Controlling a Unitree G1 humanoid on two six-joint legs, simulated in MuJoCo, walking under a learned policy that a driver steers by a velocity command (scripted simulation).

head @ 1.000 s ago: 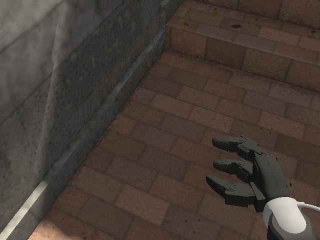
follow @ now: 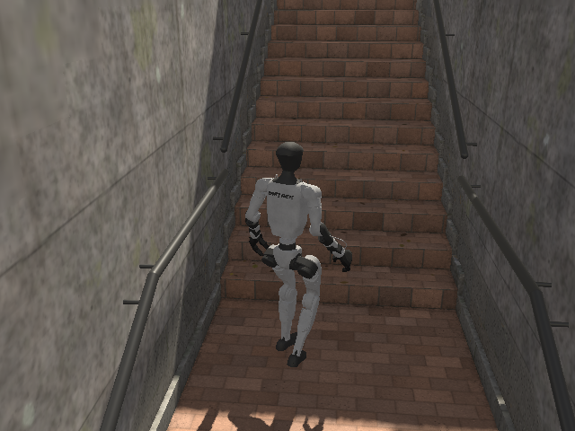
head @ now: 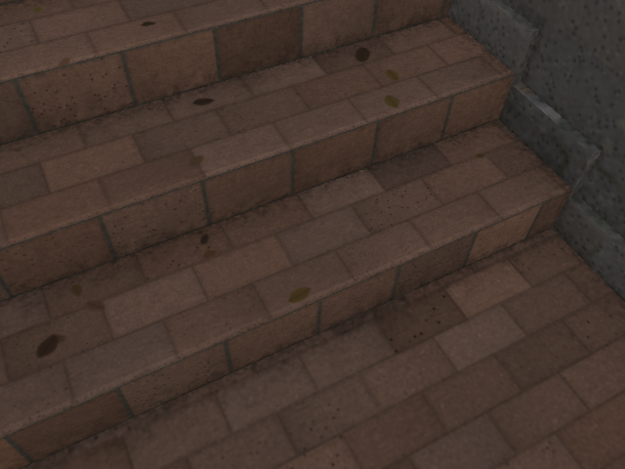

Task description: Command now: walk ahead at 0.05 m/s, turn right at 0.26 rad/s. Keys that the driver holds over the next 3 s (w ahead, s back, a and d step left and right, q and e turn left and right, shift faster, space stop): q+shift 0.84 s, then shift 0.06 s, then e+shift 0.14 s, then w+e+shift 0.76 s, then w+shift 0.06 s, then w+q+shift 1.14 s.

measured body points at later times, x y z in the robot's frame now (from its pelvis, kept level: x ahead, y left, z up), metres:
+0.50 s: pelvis -0.01 -0.03 +0.02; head +0.02 -0.04 +0.47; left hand +0.07 +0.27 -0.06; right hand +0.18 -0.29 -0.09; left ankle -0.05 +0.12 -0.60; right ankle -0.01 -0.11 -0.72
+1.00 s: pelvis -0.03 +0.04 +0.01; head -0.01 +0.09 +0.46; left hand -0.13 +0.35 -0.10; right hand +0.28 -0.04 -0.07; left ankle -0.08 +0.12 -0.72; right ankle +0.05 -0.10 -0.62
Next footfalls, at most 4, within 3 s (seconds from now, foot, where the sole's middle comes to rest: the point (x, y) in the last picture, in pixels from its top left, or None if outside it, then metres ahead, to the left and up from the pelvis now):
0.28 right None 0.03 -0.10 -0.76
0.84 left None -0.05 0.15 -0.76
1.48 right None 0.23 0.00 -0.76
1.86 left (201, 449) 0.48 0.25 -0.76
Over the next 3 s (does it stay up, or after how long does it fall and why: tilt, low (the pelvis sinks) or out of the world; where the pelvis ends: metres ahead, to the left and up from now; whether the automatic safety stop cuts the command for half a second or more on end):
stays up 1.36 0.23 0.37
